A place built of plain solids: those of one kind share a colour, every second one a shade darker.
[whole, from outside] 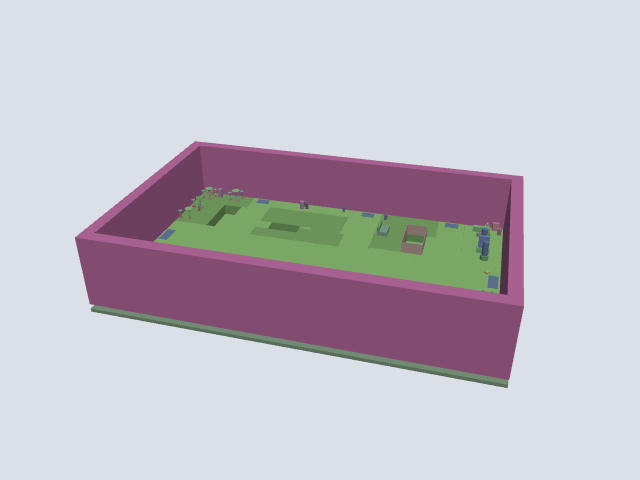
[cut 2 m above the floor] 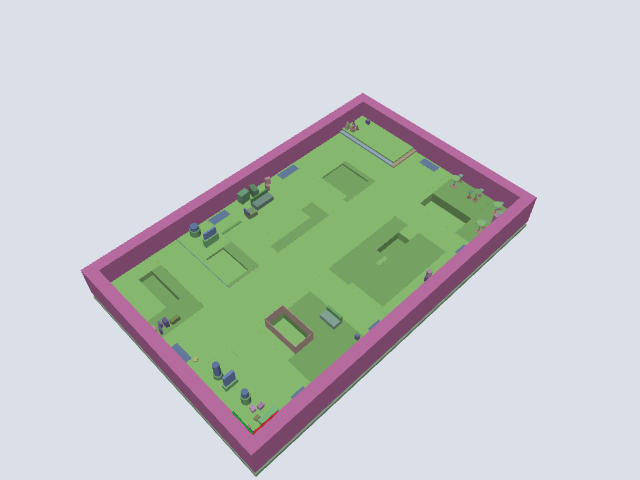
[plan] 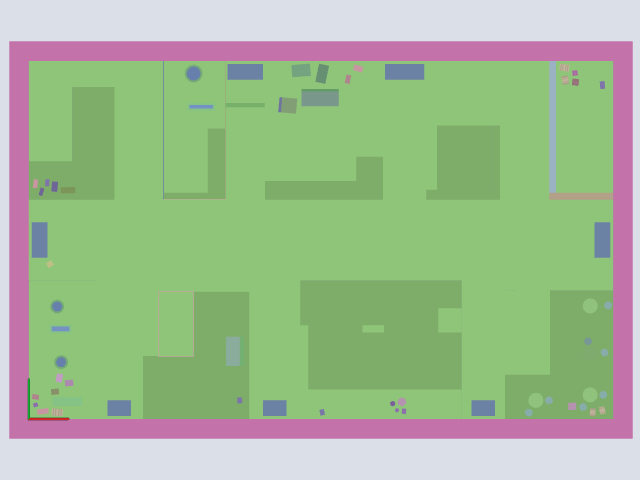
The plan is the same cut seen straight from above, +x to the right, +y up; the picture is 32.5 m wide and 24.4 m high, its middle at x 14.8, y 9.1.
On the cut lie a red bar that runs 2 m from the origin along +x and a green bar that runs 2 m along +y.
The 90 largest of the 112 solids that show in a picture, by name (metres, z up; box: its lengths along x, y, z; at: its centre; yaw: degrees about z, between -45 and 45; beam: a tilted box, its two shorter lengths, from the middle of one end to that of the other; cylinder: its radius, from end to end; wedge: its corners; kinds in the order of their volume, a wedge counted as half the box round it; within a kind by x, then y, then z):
{
 "floor_1": {"box": [2.2, 3.78, 1.32], "at": [1.1, 14.99, -0.66]},
 "floor_2": {"box": [3.4, 7.05, 1.0], "at": [1.7, 3.52, -0.5]},
 "floor_3": {"box": [4.35, 1.95, 1.32], "at": [2.17, 12.12, -0.66]},
 "floor_4": {"box": [4.35, 1.32, 1.32], "at": [2.17, 17.54, -0.66]},
 "floor_5": {"box": [1.23, 3.78, 0.77], "at": [2.81, 14.99, -0.94]},
 "floor_6": {"box": [0.92, 3.78, 1.32], "at": [3.89, 14.99, -0.66]},
 "floor_7": {"box": [2.4, 7.05, 1.0], "at": [4.6, 3.52, -0.5]},
 "floor_8": {"box": [2.5, 7.05, 1.0], "at": [5.6, 14.68, -0.5]},
 "floor_9": {"box": [0.8, 3.27, 1.32], "at": [6.2, 4.83, -0.66]},
 "floor_10": {"box": [0.5, 3.27, 1.32], "at": [7.1, 13.13, -0.66]},
 "floor_11": {"box": [1.74, 3.27, 0.61], "at": [7.47, 4.83, -1.01]},
 "floor_12": {"box": [1.74, 3.27, 1.08], "at": [8.22, 13.13, -0.78]},
 "floor_13": {"box": [3.15, 0.35, 1.32], "at": [8.43, 11.32, -0.66]},
 "floor_14": {"box": [3.15, 3.43, 1.32], "at": [8.43, 16.48, -0.66]},
 "floor_15": {"box": [5.4, 3.2, 1.32], "at": [8.5, 1.6, -0.66]},
 "floor_16": {"box": [5.4, 0.58, 1.32], "at": [8.5, 6.76, -0.66]},
 "floor_17": {"box": [0.91, 3.27, 1.32], "at": [9.54, 13.13, -0.66]},
 "floor_18": {"box": [2.86, 3.27, 1.32], "at": [9.77, 4.83, -0.66]},
 "floor_19": {"box": [2.0, 7.05, 1.0], "at": [11.0, 14.68, -0.5]},
 "floor_20": {"box": [0.35, 1.23, 1.32], "at": [12.18, 12.71, -0.66]},
 "floor_21": {"box": [2.6, 7.05, 1.0], "at": [12.5, 3.52, -0.5]},
 "floor_22": {"box": [0.4, 3.27, 1.32], "at": [14.0, 3.13, -0.66]},
 "floor_23": {"box": [4.29, 1.23, 1.32], "at": [14.49, 12.71, -0.66]},
 "floor_24": {"box": [29.7, 4.1, 1.0], "at": [14.85, 9.1, -0.5]},
 "floor_25": {"box": [6.0, 0.95, 1.32], "at": [15.0, 11.62, -0.66]},
 "floor_26": {"box": [6.0, 4.87, 1.32], "at": [15.0, 15.77, -0.66]},
 "floor_27": {"box": [2.76, 3.27, 1.32], "at": [15.58, 3.13, -0.66]},
 "floor_28": {"box": [4.25, 0.86, 1.32], "at": [15.93, 5.2, -0.66]},
 "floor_29": {"box": [1.36, 1.23, 1.32], "at": [17.32, 12.71, -0.66]},
 "floor_30": {"box": [1.09, 0.37, 1.32], "at": [17.5, 4.58, -0.66]},
 "floor_31": {"box": [8.2, 1.5, 1.32], "at": [17.9, 0.75, -0.66]},
 "floor_32": {"box": [8.2, 1.42, 1.32], "at": [17.9, 6.34, -0.66]},
 "floor_33": {"box": [2.2, 7.05, 1.0], "at": [19.1, 14.68, -0.5]},
 "floor_34": {"box": [2.76, 1.23, 0.54], "at": [19.43, 5.01, -1.05]},
 "floor_35": {"box": [5.04, 2.9, 1.32], "at": [19.48, 2.95, -0.66]},
 "floor_36": {"box": [0.55, 3.27, 1.32], "at": [20.48, 13.29, -0.66]},
 "floor_37": {"box": [1.19, 1.23, 1.32], "at": [21.41, 5.01, -0.66]},
 "floor_38": {"box": [3.75, 0.5, 1.32], "at": [22.07, 11.4, -0.66]},
 "floor_39": {"box": [3.75, 3.28, 1.32], "at": [22.07, 16.56, -0.66]},
 "floor_40": {"box": [2.76, 3.27, 1.14], "at": [22.13, 13.29, -0.75]},
 "floor_41": {"box": [2.2, 7.05, 1.0], "at": [23.1, 3.52, -0.5]},
 "floor_42": {"box": [0.44, 3.27, 1.32], "at": [23.73, 13.29, -0.66]},
 "floor_43": {"box": [0.55, 4.29, 1.32], "at": [24.48, 4.39, -0.66]},
 "floor_44": {"box": [2.5, 7.05, 1.0], "at": [25.2, 14.68, -0.5]},
 "floor_45": {"box": [1.74, 4.29, 0.35], "at": [25.62, 4.39, -1.15]},
 "floor_46": {"box": [5.5, 2.25, 1.32], "at": [26.95, 1.12, -0.66]},
 "floor_47": {"box": [5.5, 0.51, 1.32], "at": [26.95, 6.79, -0.66]},
 "floor_48": {"box": [3.21, 4.29, 1.32], "at": [28.09, 4.39, -0.66]},
 "floor_49": {"box": [2.9, 6.7, 1.3], "at": [28.25, 14.85, -0.35]},
 "wall_1": {"box": [1.0, 18.2, 6.0], "at": [-0.5, 9.1, 2.0]},
 "wall_2": {"box": [31.7, 1.0, 6.0], "at": [14.85, -0.5, 2.0]},
 "wall_3": {"box": [31.7, 1.0, 6.0], "at": [14.85, 18.7, 2.0]},
 "wall_4": {"box": [1.0, 18.2, 6.0], "at": [30.2, 9.1, 2.0]},
 "floor_base_1": {"box": [31.7, 20.2, 0.3], "at": [14.85, 9.1, -1.57]},
 "step_terW_tread_1": {"box": [0.35, 6.7, 1.15], "at": [26.63, 14.85, -0.42]},
 "piece_1": {"cylinder": 0.35, "from": [1.44, 5.72, 0.0], "to": [1.44, 5.72, 0.4]},
 "piece_2": {"box": [1.1, 0.44, 0.45], "at": [1.62, 4.58, 0.23]},
 "piece_3": {"cylinder": 0.35, "from": [1.64, 2.89, 0.0], "to": [1.64, 2.89, 0.8]},
 "piece_4": {"box": [1.5, 0.44, 0.47], "at": [1.95, 0.89, 0.23]},
 "piece_5": {"cylinder": 0.45, "from": [8.38, 17.56, 0.0], "to": [8.38, 17.56, 0.65]},
 "piece_6": {"box": [1.4, 0.37, 0.8], "at": [8.76, 15.87, 0.4]},
 "sofa_seat_1": {"box": [0.91, 1.5, 0.4], "at": [10.48, 3.44, 0.2]},
 "sofa_seat_2": {"box": [1.9, 0.88, 0.46], "at": [14.81, 16.34, 0.23]},
 "step_terS_tread_1": {"box": [3.25, 0.35, 1.15], "at": [28.07, 11.32, -0.42]},
 "trolley_1": {"box": [0.95, 0.63, 0.99], "at": [13.84, 17.72, 0.49], "yaw": 4.7},
 "trolley_2": {"box": [0.52, 0.94, 0.95], "at": [14.91, 17.55, 0.47], "yaw": -11.7},
 "plant_1": {"cylinder": 0.25, "from": [1.44, 5.72, 0.4], "to": [1.44, 5.72, 1.66]},
 "plant_2": {"box": [0.9, 0.24, 1.11], "at": [1.62, 4.58, 1.0]},
 "plant_3": {"cylinder": 0.25, "from": [1.64, 2.89, 0.8], "to": [1.64, 2.89, 1.36]},
 "plant_4": {"cylinder": 0.35, "from": [8.38, 17.56, 0.65], "to": [8.38, 17.56, 1.01]},
 "plant_5": {"box": [1.2, 0.17, 0.71], "at": [8.76, 15.87, 1.16]},
 "low_mat_1": {"box": [0.8, 1.8, 0.06], "at": [0.55, 9.1, -0.02]},
 "low_mat_2": {"box": [1.2, 0.8, 0.06], "at": [4.6, 0.55, -0.02]},
 "low_mat_3": {"box": [1.8, 0.8, 0.06], "at": [11.0, 17.65, -0.02]},
 "low_mat_4": {"box": [2.0, 0.8, 0.06], "at": [19.1, 17.65, -0.02]},
 "low_mat_5": {"box": [0.8, 1.8, 0.06], "at": [29.15, 9.1, -0.02]},
 "rail_1": {"box": [0.04, 3.27, 1.0], "at": [6.58, 4.83, 0.5]},
 "rail_2": {"box": [1.82, 0.04, 1.0], "at": [7.47, 3.18, 0.5]},
 "rail_3": {"box": [1.82, 0.04, 1.0], "at": [7.47, 6.49, 0.5]},
 "rail_4": {"box": [0.04, 3.27, 1.0], "at": [8.36, 4.83, 0.5]},
 "arm2a_seat_1": {"box": [0.91, 0.77, 0.46], "at": [13.16, 15.94, 0.23], "yaw": -4.8},
 "bin_1": {"cylinder": 0.21, "from": [18.96, 0.87, 0.0], "to": [18.96, 0.87, 0.74]},
 "bin_2": {"box": [0.41, 0.37, 0.86], "at": [27.62, 0.65, 0.43], "yaw": 1.8},
 "sofa_back_1": {"box": [0.21, 1.5, 0.42], "at": [10.83, 3.44, 0.61]},
 "sofa_back_2": {"box": [1.9, 0.14, 0.37], "at": [14.81, 16.71, 0.65]},
 "suitcase_1": {"box": [0.58, 0.28, 0.77], "at": [0.71, 0.39, 0.39], "yaw": 7.5},
 "suitcase_2": {"box": [0.48, 0.3, 0.67], "at": [16.74, 17.82, 0.34], "yaw": -17.0},
 "cabin_bag_1": {"box": [0.31, 0.51, 0.68], "at": [1.31, 11.81, 0.34], "yaw": -5.0},
 "duffel_1": {"box": [0.75, 0.32, 0.4], "at": [1.99, 11.63, 0.2], "yaw": 2.0},
 "step_hump_1": {"box": [2.0, 0.22, 0.15], "at": [11.0, 15.96, 0.03]}
}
